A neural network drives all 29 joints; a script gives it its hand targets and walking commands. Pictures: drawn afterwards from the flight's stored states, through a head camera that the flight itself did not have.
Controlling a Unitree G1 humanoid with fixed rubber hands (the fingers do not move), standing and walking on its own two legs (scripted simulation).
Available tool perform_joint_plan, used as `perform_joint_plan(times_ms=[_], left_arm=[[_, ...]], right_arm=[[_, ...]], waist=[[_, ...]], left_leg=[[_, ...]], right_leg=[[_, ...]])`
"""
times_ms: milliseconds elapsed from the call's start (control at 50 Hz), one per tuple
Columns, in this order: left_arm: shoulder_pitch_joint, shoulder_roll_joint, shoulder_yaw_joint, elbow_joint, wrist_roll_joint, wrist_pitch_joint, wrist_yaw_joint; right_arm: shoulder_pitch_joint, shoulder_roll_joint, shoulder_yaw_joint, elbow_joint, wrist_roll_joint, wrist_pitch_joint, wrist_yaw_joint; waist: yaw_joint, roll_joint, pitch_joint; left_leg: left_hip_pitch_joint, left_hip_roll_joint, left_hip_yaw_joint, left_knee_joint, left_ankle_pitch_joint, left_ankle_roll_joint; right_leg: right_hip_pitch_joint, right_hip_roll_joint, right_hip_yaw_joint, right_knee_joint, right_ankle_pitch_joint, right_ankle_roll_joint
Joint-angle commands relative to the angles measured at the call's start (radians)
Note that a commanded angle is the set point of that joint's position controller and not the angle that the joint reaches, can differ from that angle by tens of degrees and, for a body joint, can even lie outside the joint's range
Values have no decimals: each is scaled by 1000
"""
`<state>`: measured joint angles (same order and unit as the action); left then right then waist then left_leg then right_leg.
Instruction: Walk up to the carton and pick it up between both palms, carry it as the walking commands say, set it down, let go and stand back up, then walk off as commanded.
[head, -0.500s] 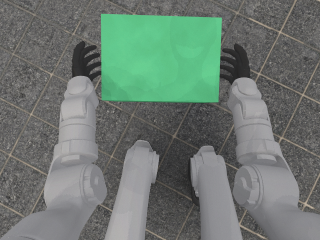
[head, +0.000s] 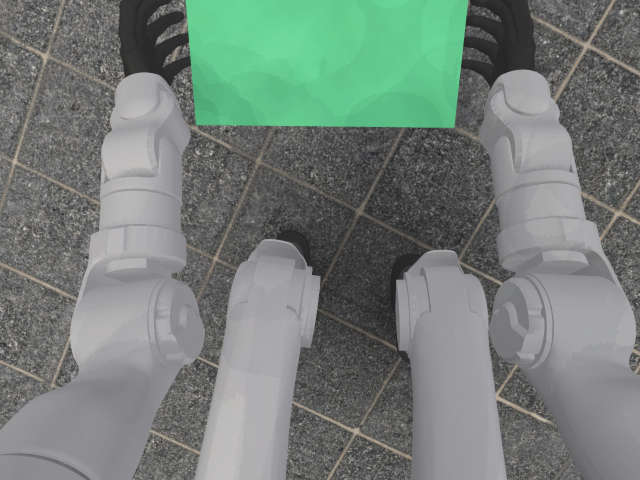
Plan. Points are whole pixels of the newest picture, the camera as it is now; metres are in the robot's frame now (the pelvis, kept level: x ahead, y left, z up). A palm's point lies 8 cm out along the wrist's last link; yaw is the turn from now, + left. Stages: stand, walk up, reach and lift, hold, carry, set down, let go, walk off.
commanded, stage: set down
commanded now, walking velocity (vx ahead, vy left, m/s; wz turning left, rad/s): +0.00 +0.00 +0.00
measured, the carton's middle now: (324, 40) +0.55 +0.06 -0.27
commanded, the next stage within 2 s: none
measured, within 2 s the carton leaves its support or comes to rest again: neither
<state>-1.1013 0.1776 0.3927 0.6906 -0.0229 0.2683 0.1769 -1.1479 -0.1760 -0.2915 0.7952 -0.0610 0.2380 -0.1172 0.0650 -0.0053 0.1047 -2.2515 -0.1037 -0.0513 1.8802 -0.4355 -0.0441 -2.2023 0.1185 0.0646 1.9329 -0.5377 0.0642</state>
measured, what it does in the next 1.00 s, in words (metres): lowers itself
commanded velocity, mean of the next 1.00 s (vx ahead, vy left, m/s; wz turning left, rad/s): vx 0.00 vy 0.00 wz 0.00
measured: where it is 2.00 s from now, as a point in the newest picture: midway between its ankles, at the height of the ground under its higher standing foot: (346, 315)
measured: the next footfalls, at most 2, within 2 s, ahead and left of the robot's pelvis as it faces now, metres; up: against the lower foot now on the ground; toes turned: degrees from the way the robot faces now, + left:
none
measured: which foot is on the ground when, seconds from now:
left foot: down 0.00-1.00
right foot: down 0.00-1.00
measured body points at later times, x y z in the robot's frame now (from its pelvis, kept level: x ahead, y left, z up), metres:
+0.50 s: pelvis -0.03 -0.03 -0.07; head +0.32 -0.01 +0.21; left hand +0.51 +0.21 -0.22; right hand +0.53 -0.16 -0.22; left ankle +0.13 +0.12 -0.40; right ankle +0.11 -0.13 -0.40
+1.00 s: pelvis +0.00 +0.00 -0.07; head +0.34 +0.01 +0.22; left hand +0.50 +0.20 -0.24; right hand +0.51 -0.17 -0.25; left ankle +0.13 +0.12 -0.40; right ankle +0.11 -0.13 -0.40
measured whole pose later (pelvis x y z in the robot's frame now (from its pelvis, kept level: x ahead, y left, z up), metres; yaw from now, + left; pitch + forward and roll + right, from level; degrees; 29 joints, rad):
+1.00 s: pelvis +0.00 +0.00 -0.07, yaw -1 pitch +38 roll -1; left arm -1.27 0.29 0.23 1.15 -0.08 0.09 0.11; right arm -1.26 -0.31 -0.10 1.14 0.17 0.12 -0.13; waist 0.05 -0.01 0.22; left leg -2.31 -0.05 -0.04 2.15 -0.50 -0.03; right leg -2.26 0.14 0.03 2.19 -0.59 0.06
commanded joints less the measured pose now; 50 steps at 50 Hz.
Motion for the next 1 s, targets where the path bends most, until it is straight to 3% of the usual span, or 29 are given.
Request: perform_joint_plan(times_ms=[0,60,100,120,160,200,220,240,280,340,360,380,400,440,480,500,540,560,620,640,680,700,740,780,820,840,860,880,980], left_arm=[[-741,-817,-756,-220,-210,-69,-359],[-638,-766,-695,-39,-119,-44,-325],[-690,-722,-690,-89,-109,-17,-317],[-670,-713,-691,-136,-106,-15,-315],[-788,-729,-665,-161,-140,-59,-305],[-841,-713,-601,-144,-160,-82,-300],[-879,-649,-554,-79,-169,-91,-309],[-856,-666,-528,16,-170,-91,-318],[-779,-606,-436,218,-148,-94,-348],[-800,-600,-378,267,-104,-106,-378],[-816,-613,-412,297,-128,-117,-376],[-813,-646,-403,311,-121,-113,-385],[-805,-671,-422,364,-143,-112,-383],[-781,-716,-463,358,-121,-115,-399],[-822,-707,-504,297,-147,-117,-406],[-849,-678,-498,209,-113,-131,-414],[-892,-669,-457,130,-140,-164,-418],[-855,-632,-447,107,-160,-172,-413],[-808,-629,-466,57,-184,-207,-406],[-819,-594,-465,3,-206,-217,-395],[-737,-612,-484,111,-191,-213,-376],[-765,-617,-521,56,-188,-226,-357],[-683,-639,-487,142,-166,-221,-340],[-692,-599,-497,163,-161,-218,-325],[-618,-652,-440,299,-104,-193,-314],[-601,-645,-433,339,-92,-189,-313],[-586,-634,-410,339,-94,-185,-308],[-614,-626,-405,323,-81,-186,-316],[-675,-617,-400,335,-101,-198,-308]], right_arm=[[-621,716,422,-312,207,-93,240],[-705,703,469,-253,239,-62,238],[-690,740,463,-136,238,-9,259],[-727,704,503,-239,287,-25,255],[-781,750,522,-204,301,-26,279],[-899,737,569,-222,318,-46,275],[-944,788,566,-187,318,-42,273],[-968,731,563,-196,286,-49,268],[-1000,701,578,-140,275,-62,248],[-1049,738,561,-171,278,-82,225],[-989,702,533,-116,278,-98,223],[-1012,717,527,-93,295,-106,218],[-992,698,487,-39,277,-107,219],[-825,736,400,79,283,-115,232],[-801,686,352,117,254,-120,229],[-746,789,338,180,257,-108,238],[-687,862,334,218,237,-103,241],[-693,817,346,199,259,-112,236],[-535,915,327,278,226,-110,241],[-555,904,349,230,242,-124,242],[-596,854,383,171,240,-131,244],[-702,836,423,51,272,-158,240],[-710,830,474,19,293,-167,229],[-768,773,483,-23,296,-177,221],[-795,724,461,-9,301,-184,237],[-812,686,456,5,292,-183,232],[-762,650,443,18,286,-177,240],[-730,653,438,52,288,-183,245],[-683,632,342,162,220,-183,240]], waist=[[-192,149,-1771],[-88,208,-1712],[-33,193,-1720],[16,213,-1782],[41,148,-1699],[63,4,-1614],[77,-102,-1521],[31,-162,-1405],[55,-278,-1189],[102,-298,-1127],[59,-226,-1113],[73,-203,-1120],[2,-153,-1078],[-11,44,-1014],[-66,84,-1028],[-7,105,-982],[-27,34,-947],[2,29,-1001],[-55,-49,-976],[-15,-68,-1054],[-12,-44,-1096],[33,-3,-1195],[43,-86,-1113],[96,-31,-1109],[98,33,-961],[111,13,-942],[42,26,-876],[78,24,-861],[-59,-14,-773]], left_leg=[[993,9,82,16,555,-18],[949,16,140,20,340,-11],[1025,33,144,-13,239,-15],[1075,34,158,12,284,-18],[1015,41,137,30,294,7],[879,27,145,93,245,38],[789,26,124,83,172,72],[645,21,139,112,97,80],[473,27,142,115,-15,102],[407,33,149,139,-48,115],[389,38,131,140,-22,102],[428,42,130,136,8,93],[478,46,100,121,0,93],[509,43,101,129,54,69],[554,42,93,131,91,54],[479,37,134,129,85,50],[379,36,141,131,134,56],[381,37,160,164,150,60],[305,24,147,168,232,61],[332,25,136,168,250,61],[427,34,132,173,317,47],[493,30,118,174,381,52],[372,33,122,176,347,54],[449,34,130,175,331,57],[473,24,103,147,265,73],[481,27,104,141,226,72],[506,34,104,162,269,59],[475,26,97,138,225,61],[456,27,58,153,157,68]], right_leg=[[465,5,-176,-54,490,-75],[536,2,-136,-55,310,-77],[552,-1,-149,-38,200,-75],[622,1,-157,-18,243,-74],[578,-5,-174,32,221,-57],[559,-16,-146,30,186,-51],[580,-22,-133,28,147,-43],[588,-14,-119,21,108,-52],[618,-39,-93,-8,44,-42],[619,-37,-75,-6,23,-31],[564,-31,-104,37,72,-40],[592,-31,-96,21,91,-38],[469,-20,-134,47,66,-48],[408,1,-117,66,124,-77],[388,0,-141,79,140,-80],[404,6,-98,42,141,-98],[434,22,-90,47,253,-75],[502,10,-66,58,302,-69],[497,28,-71,78,425,-64],[550,22,-71,107,460,-66],[493,25,-67,84,464,-61],[495,23,-75,123,507,-53],[555,9,-57,105,527,-47],[456,23,-62,110,426,-51],[274,20,-101,98,261,-51],[260,13,-107,102,219,-51],[211,18,-99,79,236,-50],[237,8,-113,91,222,-55],[142,7,-115,98,148,-75]])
